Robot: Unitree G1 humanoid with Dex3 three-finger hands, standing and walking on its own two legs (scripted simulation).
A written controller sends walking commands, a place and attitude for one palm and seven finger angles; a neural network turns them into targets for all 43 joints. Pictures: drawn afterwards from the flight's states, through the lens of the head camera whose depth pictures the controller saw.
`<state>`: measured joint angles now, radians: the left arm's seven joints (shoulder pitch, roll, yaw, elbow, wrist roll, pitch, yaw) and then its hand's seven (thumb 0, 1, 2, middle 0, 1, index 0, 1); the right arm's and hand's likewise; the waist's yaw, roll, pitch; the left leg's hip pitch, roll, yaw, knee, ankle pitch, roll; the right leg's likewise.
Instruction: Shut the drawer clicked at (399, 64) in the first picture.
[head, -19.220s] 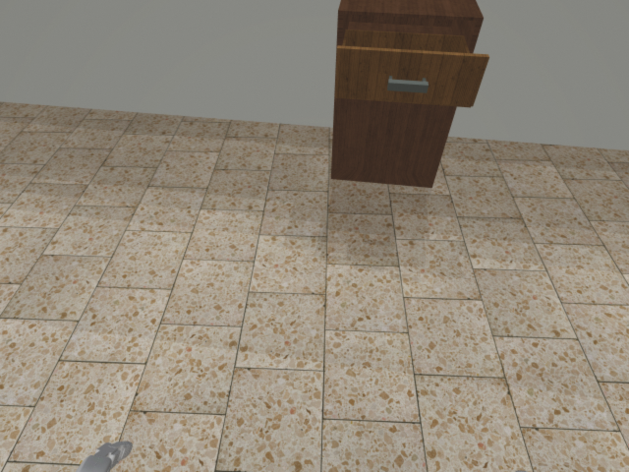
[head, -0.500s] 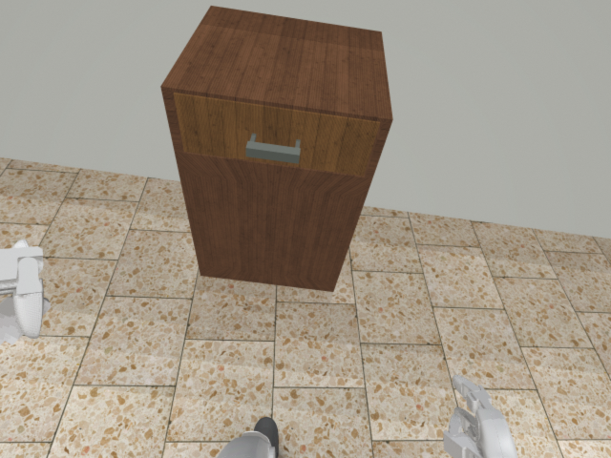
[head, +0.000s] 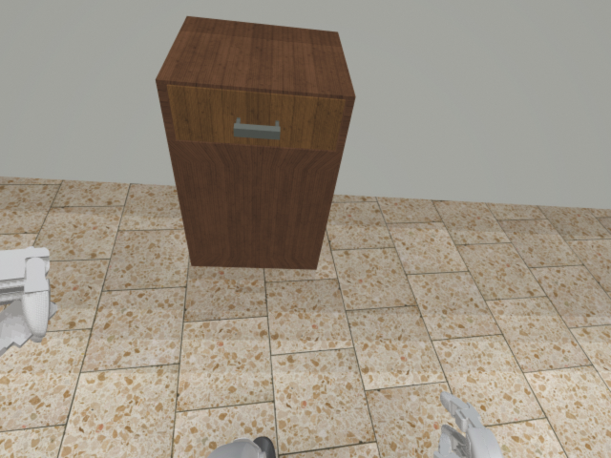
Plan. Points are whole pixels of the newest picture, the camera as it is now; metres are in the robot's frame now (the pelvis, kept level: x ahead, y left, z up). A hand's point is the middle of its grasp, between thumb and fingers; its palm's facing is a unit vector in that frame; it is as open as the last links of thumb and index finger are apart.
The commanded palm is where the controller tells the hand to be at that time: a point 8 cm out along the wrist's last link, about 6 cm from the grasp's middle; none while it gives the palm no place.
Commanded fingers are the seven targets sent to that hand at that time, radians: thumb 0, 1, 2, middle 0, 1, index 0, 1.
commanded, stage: stop stepping back and stand still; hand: left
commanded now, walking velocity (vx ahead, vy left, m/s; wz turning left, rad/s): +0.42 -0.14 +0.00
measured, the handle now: (257, 127) +0.92 +0.10 -0.08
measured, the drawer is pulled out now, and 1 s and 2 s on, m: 0.00 0.00 0.00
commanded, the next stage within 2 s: let the arm hang, fingers relaxed in 1.62 s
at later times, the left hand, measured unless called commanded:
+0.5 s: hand out of the picture +0.01 +0.25 +0.19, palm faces +0.38 -0.78 -0.49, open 3.2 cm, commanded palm -0.04 +0.31 +0.19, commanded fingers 0.00 0.90 0.90 -1.40 -1.60 -1.40 -1.60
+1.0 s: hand out of the picture +0.00 +0.26 +0.17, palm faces +0.39 -0.74 -0.55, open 3.2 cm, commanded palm -0.06 +0.30 +0.19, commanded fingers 0.00 0.90 0.90 -1.40 -1.60 -1.40 -1.60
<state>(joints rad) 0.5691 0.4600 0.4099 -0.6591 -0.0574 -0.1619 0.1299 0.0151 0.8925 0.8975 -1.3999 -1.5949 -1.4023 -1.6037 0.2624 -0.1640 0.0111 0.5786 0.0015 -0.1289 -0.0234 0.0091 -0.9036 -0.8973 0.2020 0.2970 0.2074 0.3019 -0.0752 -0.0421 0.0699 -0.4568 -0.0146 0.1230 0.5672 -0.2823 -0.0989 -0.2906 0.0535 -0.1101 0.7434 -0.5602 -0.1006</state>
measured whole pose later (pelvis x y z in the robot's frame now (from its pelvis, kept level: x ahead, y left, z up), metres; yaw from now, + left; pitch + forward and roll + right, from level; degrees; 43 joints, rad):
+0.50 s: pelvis -0.15 +0.02 -0.02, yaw +3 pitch +0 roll -3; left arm 0.60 0.46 0.39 -0.71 -0.02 -0.21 0.10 0.01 0.89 0.90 -1.41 -1.59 -1.41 -1.60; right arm 0.27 -0.17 0.02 0.68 0.00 -0.08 -0.04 0.01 -0.90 -0.90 0.21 0.30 0.21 0.30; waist 0.00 0.03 -0.04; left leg -0.68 0.06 -0.01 1.23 -0.37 0.00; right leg -0.26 0.03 -0.13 0.69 -0.41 -0.05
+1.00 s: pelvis -0.18 +0.01 +0.00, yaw +2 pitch -1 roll +1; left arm 0.65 0.40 0.41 -0.55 -0.03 -0.23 0.15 0.01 0.89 0.90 -1.40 -1.59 -1.41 -1.60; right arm 0.23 -0.21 -0.02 0.69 0.01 -0.06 -0.05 0.01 -0.90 -0.90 0.20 0.30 0.21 0.30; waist -0.01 0.04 0.05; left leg -0.46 0.03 0.02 0.99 -0.40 0.00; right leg -0.30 -0.01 -0.07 0.62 -0.31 -0.04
